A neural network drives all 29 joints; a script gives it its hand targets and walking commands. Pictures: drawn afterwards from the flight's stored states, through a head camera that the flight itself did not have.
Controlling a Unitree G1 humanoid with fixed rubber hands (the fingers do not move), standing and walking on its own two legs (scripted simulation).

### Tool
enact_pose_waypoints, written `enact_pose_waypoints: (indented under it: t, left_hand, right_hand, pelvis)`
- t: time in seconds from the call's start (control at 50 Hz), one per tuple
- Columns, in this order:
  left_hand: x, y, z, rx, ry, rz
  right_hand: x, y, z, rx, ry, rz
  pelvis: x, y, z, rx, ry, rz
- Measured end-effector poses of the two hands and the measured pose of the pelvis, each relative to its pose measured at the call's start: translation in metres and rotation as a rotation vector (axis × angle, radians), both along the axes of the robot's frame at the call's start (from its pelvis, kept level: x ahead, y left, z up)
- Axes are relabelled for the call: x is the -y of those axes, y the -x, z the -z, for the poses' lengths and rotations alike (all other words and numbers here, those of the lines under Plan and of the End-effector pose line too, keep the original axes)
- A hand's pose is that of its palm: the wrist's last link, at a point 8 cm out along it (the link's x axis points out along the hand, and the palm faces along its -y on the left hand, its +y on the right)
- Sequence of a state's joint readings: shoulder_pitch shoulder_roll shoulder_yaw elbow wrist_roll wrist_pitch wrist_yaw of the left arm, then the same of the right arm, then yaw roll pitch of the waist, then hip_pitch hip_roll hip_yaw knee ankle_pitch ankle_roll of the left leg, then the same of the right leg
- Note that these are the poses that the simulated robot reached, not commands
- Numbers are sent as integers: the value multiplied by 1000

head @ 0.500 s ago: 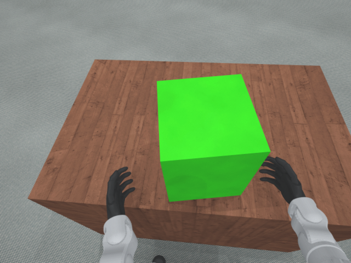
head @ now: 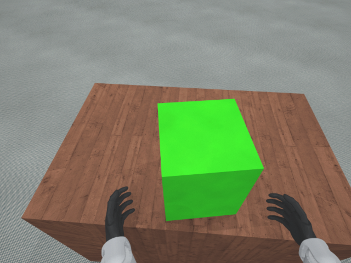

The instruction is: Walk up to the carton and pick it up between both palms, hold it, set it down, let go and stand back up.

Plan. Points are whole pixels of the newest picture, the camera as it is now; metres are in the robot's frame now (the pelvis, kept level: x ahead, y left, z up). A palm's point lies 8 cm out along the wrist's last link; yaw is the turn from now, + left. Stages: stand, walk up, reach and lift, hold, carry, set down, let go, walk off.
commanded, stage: set down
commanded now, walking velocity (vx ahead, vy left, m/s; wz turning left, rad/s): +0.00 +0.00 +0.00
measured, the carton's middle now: (199, 162) +0.39 +0.01 -0.01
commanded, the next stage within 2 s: let go in 1.74 s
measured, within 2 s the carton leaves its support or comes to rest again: neither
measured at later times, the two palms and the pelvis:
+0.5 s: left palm (107, 238) +0.18 +0.20 -0.03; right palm (298, 243) +0.23 -0.22 -0.05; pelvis +0.02 +0.01 +0.00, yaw +0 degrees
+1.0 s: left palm (101, 240) +0.18 +0.22 -0.04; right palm (295, 250) +0.21 -0.21 -0.06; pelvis +0.02 +0.02 +0.00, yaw +0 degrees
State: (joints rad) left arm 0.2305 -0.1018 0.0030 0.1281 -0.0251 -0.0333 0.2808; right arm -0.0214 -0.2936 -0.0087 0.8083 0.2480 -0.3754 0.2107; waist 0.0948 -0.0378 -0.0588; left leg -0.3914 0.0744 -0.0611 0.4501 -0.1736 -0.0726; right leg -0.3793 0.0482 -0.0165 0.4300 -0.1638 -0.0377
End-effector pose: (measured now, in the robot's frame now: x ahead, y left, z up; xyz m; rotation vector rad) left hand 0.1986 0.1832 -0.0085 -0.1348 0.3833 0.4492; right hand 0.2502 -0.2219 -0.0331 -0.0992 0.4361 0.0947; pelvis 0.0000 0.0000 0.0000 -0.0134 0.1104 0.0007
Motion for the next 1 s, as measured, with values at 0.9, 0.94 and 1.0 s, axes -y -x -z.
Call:
enact_pose_waypoints:
  t: [0.9, 0.94, 1.0]
  left_hand:
    - [-34, 16, 33, -194, -23, 123]
    - [-36, 16, 33, -199, -27, 125]
    - [-38, 16, 34, -205, -29, 127]
  right_hand:
    - [-8, 35, 23, -177, 14, 65]
    - [-8, 35, 23, -181, 14, 66]
    - [-9, 36, 24, -186, 14, 67]
  pelvis:
    - [-21, -19, -2, 44, -4, 7]
    - [-21, -19, -2, 44, -4, 7]
    - [-22, -19, -2, 44, -5, 7]
